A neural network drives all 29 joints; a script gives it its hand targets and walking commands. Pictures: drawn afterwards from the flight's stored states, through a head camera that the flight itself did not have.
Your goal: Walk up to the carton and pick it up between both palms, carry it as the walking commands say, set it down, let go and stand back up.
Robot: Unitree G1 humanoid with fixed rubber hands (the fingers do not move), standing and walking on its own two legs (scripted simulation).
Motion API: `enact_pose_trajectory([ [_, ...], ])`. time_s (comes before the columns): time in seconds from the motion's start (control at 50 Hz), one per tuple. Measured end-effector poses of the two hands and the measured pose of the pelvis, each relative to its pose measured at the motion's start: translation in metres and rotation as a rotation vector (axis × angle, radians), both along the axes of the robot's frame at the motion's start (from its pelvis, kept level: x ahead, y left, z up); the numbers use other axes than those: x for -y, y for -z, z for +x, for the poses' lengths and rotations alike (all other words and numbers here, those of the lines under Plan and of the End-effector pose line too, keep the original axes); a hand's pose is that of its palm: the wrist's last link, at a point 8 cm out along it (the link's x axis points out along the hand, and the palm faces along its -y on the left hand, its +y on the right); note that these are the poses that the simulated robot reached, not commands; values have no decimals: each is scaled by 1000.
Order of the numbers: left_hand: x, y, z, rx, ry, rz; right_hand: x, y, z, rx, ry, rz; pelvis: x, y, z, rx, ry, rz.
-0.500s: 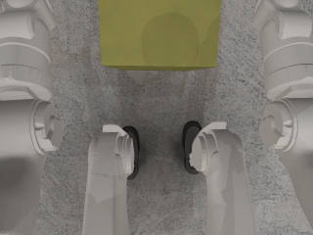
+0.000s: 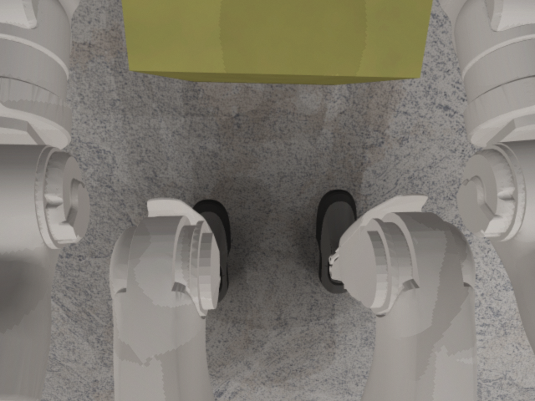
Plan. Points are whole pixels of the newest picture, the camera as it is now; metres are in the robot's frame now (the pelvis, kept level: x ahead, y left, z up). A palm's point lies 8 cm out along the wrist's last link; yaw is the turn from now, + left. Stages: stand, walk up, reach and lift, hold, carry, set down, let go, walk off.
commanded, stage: reach and lift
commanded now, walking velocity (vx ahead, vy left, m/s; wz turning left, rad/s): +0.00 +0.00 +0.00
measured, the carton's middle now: out of the picture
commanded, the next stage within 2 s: none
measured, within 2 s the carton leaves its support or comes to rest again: leaves its support in 1.56 s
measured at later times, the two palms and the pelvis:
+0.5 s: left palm out of the picture +0.57 +0.20 -0.15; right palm out of the picture +0.57 -0.16 -0.15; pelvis +0.00 +0.00 +0.01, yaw +0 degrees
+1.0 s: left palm out of the picture +0.58 +0.17 -0.15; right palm out of the picture +0.58 -0.15 -0.15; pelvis +0.00 +0.00 +0.01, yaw +0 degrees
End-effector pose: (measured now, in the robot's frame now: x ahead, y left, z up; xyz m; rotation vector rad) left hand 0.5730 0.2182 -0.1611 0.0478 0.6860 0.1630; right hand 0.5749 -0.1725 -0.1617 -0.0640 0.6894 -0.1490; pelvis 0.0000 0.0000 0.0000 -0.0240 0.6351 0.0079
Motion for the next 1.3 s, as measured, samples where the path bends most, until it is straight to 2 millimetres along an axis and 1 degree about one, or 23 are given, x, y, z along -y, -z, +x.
enact_pose_trajectory([
  [0.14, 1, -8, 2, -5, 5, -6, 1, -9, 1, -7, 3, 0, -2, -1, 1, 4, -2, -2],
  [0.24, 5, -12, 2, -11, 11, -15, -2, -13, 0, -12, 1, 9, -3, -4, 1, -9, -2, -2],
  [0.44, 13, -9, -1, -16, 21, -25, -13, -10, -1, -14, -8, 28, -1, -7, -2, -15, -1, 0],
  [0.54, 22, -7, 0, -14, 34, -30, -21, -8, -1, -11, -18, 35, -1, -8, -3, -9, 1, 0],
  [0.72, 47, -7, 3, -8, 66, -44, -21, -8, -1, -12, -16, 24, 0, -11, -3, -3, 10, 2],
  [0.92, 47, -8, 3, -12, 68, -21, -21, -9, 0, -15, -19, 23, 2, -13, -3, 5, 15, 10],
  [1.16, 44, -5, 4, -11, 89, -80, -19, -5, -1, -8, -19, 81, 2, 5, -2, 29, 17, 14],
  [1.3, 43, -3, 3, 0, 91, -101, -19, -3, -1, 2, -11, 104, 0, 8, -2, 32, 15, 10],
])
